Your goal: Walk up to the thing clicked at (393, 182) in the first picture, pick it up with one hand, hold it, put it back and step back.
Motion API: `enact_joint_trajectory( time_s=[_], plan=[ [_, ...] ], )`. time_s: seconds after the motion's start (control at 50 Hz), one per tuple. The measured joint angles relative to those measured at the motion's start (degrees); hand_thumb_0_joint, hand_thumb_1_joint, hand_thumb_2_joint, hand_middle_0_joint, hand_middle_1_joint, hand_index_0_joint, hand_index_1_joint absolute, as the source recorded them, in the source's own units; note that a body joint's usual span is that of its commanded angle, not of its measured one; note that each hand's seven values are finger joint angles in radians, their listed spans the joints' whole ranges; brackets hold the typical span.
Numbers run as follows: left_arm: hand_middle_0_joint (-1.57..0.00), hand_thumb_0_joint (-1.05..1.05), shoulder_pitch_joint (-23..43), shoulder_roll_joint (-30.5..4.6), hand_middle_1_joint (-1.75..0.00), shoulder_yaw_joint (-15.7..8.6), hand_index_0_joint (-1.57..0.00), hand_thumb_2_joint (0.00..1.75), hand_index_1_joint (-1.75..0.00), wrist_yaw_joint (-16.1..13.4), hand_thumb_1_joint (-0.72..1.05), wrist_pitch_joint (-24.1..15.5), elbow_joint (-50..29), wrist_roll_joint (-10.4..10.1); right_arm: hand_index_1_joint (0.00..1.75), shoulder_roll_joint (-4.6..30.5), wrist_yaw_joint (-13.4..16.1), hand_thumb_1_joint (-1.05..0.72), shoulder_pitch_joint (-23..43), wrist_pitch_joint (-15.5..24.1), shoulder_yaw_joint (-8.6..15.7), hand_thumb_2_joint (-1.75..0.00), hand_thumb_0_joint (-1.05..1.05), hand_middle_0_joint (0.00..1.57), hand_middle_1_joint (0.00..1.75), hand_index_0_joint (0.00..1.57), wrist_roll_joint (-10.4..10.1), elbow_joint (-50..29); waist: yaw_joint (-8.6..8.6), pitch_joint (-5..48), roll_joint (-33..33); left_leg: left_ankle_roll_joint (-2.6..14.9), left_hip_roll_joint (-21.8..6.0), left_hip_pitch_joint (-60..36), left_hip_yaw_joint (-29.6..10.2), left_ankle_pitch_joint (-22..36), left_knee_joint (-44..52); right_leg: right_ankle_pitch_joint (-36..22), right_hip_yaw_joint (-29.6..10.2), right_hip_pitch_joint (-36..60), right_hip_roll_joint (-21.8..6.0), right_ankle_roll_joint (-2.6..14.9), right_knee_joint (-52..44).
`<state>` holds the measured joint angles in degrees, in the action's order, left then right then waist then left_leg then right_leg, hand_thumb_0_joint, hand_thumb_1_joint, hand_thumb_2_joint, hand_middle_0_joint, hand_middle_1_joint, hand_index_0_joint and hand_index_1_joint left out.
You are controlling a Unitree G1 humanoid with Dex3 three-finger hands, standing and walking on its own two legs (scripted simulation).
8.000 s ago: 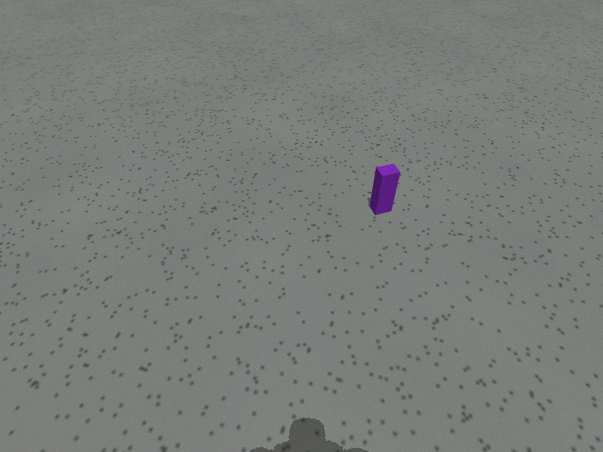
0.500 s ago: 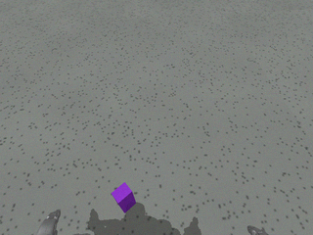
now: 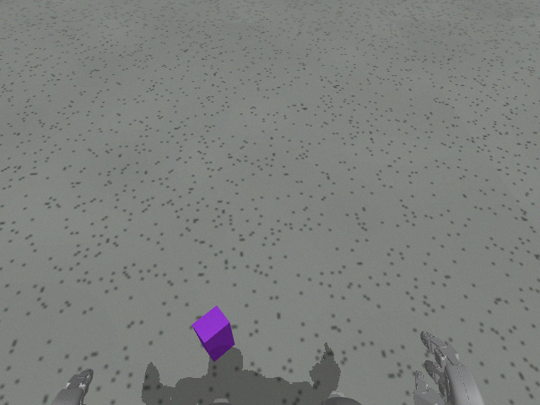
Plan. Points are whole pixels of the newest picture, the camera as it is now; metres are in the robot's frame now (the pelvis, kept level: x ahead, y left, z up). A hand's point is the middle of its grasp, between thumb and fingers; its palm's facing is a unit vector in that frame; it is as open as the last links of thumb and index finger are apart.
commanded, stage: go down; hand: left
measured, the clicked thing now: (215, 335) +0.39 +0.17 -0.59
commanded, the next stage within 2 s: none
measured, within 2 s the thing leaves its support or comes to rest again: neither
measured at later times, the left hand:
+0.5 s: hand (98, 382) +0.21 +0.31 -0.18, palm faces +0.16 -0.96 -0.25, open 17.0 cm
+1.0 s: hand (96, 355) +0.27 +0.36 -0.24, palm faces +0.16 -0.98 -0.16, open 17.3 cm
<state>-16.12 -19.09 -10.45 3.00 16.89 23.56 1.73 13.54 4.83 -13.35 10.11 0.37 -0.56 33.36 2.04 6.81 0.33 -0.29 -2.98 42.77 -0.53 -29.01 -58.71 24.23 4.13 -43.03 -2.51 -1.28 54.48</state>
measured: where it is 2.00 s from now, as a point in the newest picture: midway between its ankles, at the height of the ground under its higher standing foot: outside the picture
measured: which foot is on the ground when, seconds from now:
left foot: down 0.00-1.00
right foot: down 0.00-1.00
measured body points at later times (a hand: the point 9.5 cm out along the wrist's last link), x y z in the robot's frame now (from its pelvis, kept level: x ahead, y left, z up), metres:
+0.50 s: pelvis -0.03 -0.01 -0.09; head +0.10 +0.03 +0.34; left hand +0.20 +0.36 -0.16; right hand +0.14 -0.27 -0.16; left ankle +0.00 +0.12 -0.68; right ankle +0.02 -0.14 -0.68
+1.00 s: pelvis -0.07 -0.01 -0.20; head +0.11 +0.03 +0.21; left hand +0.25 +0.41 -0.23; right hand +0.09 -0.28 -0.30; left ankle +0.00 +0.12 -0.68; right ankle +0.02 -0.14 -0.68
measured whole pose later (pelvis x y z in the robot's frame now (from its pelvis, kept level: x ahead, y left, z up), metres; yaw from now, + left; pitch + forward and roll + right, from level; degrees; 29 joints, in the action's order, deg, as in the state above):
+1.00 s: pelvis -0.07 -0.01 -0.20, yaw -1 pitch +32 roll -4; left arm 19.3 -38.9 -37.5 30.3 -16.2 54.2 -6.9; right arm 18.3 3.7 -8.4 11.9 -2.8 1.0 36.8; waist 3.5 9.8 -1.2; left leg -0.8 -2.2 98.7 -4.1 -38.5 -105.4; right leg 33.3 4.3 -98.7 -4.1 0.1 100.6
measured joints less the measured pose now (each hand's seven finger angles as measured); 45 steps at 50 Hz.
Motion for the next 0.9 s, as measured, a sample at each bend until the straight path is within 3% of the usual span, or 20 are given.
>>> enact_joint_trajectory(
  time_s=[0.18,0.26,0.36,0.48,0.56,0.74,0.9],
  plan=[
    [-0.13,0.00,-2.67,-0.31,-0.06,-0.97,-0.10,0.07,-0.09,0.12,-0.44,2.20,-5.63,-0.95,0.30,-0.81,1.35,-0.78,-0.44,1.19,-0.72,-0.87,0.01,0.20,0.30,0.21,0.20,-1.26,0.22,1.00,0.32,-0.04,-0.13,4.68,-0.83,-1.80,-4.73,1.71,0.54,-4.28,0.00,0.07,4.29],
    [-0.13,-0.01,-1.13,-0.91,-0.07,-2.21,-0.10,0.08,-0.10,0.64,-0.44,0.81,-4.06,-1.44,0.30,-0.66,1.73,-0.79,-0.54,2.10,-0.86,-0.87,0.01,0.20,0.30,0.21,0.32,-1.22,0.37,1.26,0.27,-0.10,-0.07,7.26,-1.10,-2.33,-6.83,2.30,0.67,-6.81,-0.11,0.16,6.42],
    [-0.13,-0.01,5.35,-3.10,-0.08,-6.53,-0.10,0.08,-0.10,3.34,-0.46,-5.62,2.96,-2.98,0.30,0.27,1.14,-0.81,0.01,4.06,-0.74,-0.88,0.01,0.20,0.30,0.21,0.60,-1.05,0.28,1.30,-0.64,-0.18,0.04,14.17,-1.25,-3.54,-12.19,3.70,0.46,-13.98,-0.38,0.42,12.21],
    [-0.12,-0.01,13.89,-7.75,-0.07,-12.96,-0.10,0.06,-0.09,9.93,-0.47,-16.81,11.20,-5.35,0.30,2.27,-0.13,-0.86,1.50,5.03,-0.51,-0.89,0.01,0.20,0.30,0.21,0.75,-0.12,0.56,2.10,-1.90,-0.24,0.27,26.46,-1.32,-6.08,-22.24,6.29,-0.16,-26.71,-0.86,0.59,22.73],
    [-0.11,-0.01,17.79,-10.09,-0.07,-16.00,-0.09,0.05,-0.08,14.11,-0.49,-22.18,15.07,-6.60,0.30,3.23,-0.61,-0.88,2.35,4.07,-0.52,-0.89,0.01,0.20,0.30,0.21,0.71,0.83,0.68,2.86,-1.88,-0.26,0.41,33.66,-1.48,-7.60,-28.33,7.68,-0.44,-33.99,-1.10,0.65,28.78],
    [-0.09,-0.01,26.09,-13.47,-0.03,-21.57,-0.08,0.02,-0.03,20.92,-0.53,-29.19,22.69,-7.85,0.30,3.40,-0.87,-0.88,3.90,2.20,-1.49,-0.89,0.01,0.20,0.29,0.21,1.04,2.71,0.50,2.99,-1.54,-0.25,0.70,45.04,-2.17,-9.02,-37.92,8.95,-0.49,-45.25,-1.48,0.87,38.12],
    [-0.07,-0.01,32.81,-17.71,-0.02,-25.46,-0.07,0.03,-0.03,25.22,-0.50,-32.19,28.55,-8.29,0.30,3.88,-1.05,-0.87,4.77,1.89,-2.74,-0.89,0.01,0.20,0.30,0.21,1.48,3.23,1.02,2.86,-1.66,-0.50,0.77,52.38,-3.11,-9.11,-43.59,8.87,-0.03,-52.30,-1.54,1.23,43.35]
  ],
)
